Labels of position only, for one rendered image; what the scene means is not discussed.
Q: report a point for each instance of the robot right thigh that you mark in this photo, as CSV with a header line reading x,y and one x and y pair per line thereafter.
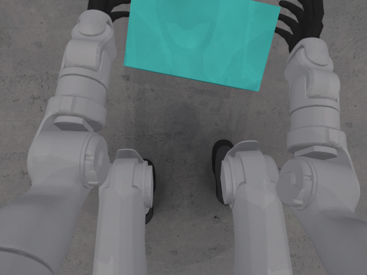
x,y
261,243

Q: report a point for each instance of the robot left forearm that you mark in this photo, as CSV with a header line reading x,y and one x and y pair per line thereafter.
x,y
78,104

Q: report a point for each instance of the carton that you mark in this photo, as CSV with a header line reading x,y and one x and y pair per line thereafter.
x,y
222,42

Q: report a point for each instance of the left robot upper arm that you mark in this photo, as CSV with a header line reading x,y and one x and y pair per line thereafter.
x,y
36,229

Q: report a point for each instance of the robot right hand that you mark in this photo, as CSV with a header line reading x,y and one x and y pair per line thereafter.
x,y
309,21

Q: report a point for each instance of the right robot upper arm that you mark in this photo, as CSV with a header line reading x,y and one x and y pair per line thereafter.
x,y
323,196

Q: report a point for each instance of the robot left hand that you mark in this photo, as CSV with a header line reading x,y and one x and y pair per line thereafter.
x,y
107,6

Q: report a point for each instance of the robot right forearm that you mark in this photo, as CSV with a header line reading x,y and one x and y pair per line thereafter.
x,y
314,104

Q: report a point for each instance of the right robot foot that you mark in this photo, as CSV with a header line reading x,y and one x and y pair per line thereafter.
x,y
219,152

